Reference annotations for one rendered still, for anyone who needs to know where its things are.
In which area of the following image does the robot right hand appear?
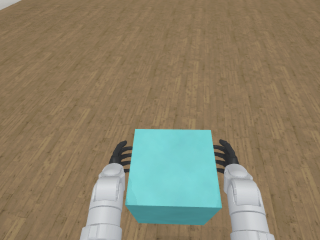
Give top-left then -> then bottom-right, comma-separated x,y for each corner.
213,139 -> 239,174

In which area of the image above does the carton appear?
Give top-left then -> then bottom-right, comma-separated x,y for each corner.
125,129 -> 222,225

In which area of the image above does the robot left hand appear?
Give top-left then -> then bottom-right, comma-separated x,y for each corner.
109,140 -> 133,173

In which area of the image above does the robot right forearm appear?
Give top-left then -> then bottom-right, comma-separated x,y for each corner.
223,163 -> 275,240

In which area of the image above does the robot left forearm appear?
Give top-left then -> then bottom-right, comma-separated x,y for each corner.
80,163 -> 125,240

